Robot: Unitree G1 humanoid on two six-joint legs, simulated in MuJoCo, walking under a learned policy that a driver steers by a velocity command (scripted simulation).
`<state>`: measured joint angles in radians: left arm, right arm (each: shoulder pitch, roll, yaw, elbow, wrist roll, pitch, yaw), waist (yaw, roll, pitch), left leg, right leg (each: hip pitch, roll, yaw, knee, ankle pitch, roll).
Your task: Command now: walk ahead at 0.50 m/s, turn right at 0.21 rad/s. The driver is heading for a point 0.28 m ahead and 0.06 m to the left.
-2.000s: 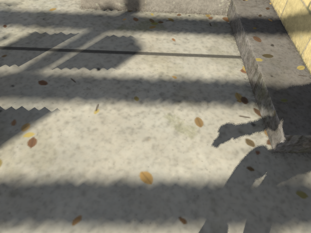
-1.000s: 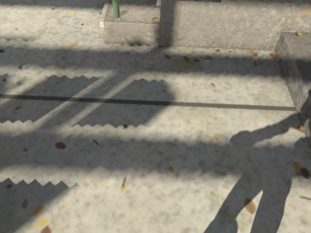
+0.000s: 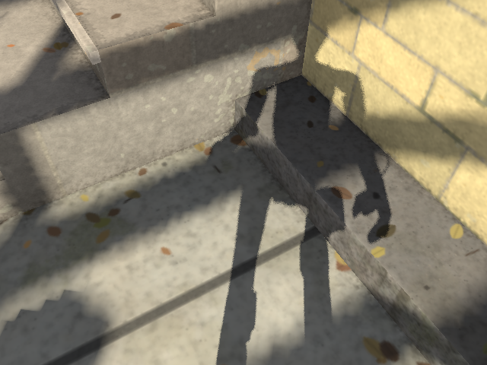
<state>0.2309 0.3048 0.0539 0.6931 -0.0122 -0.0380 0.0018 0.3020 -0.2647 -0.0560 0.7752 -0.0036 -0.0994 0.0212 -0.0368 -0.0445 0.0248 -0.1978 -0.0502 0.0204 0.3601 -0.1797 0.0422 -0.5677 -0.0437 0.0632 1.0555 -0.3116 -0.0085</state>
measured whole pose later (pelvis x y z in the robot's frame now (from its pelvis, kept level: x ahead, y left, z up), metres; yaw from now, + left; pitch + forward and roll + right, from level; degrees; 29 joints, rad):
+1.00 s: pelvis +0.25 -0.03 -0.01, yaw -1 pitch -2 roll +0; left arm 0.13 0.26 0.01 1.00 0.00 0.00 0.02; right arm 0.20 -0.25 0.00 0.90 -0.01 0.00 -0.03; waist 0.00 0.01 0.04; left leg -0.20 0.01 -0.01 0.52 -0.30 -0.02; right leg -0.23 0.00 0.00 0.53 -0.27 -0.01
